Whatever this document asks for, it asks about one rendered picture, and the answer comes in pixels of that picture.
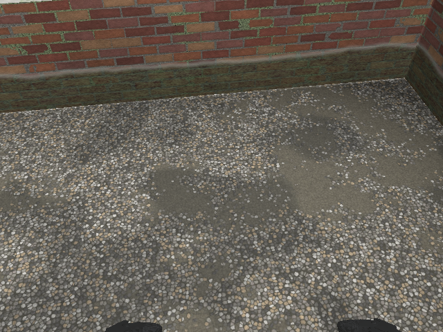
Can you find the robot right hand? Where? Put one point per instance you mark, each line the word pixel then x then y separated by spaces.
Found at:
pixel 375 325

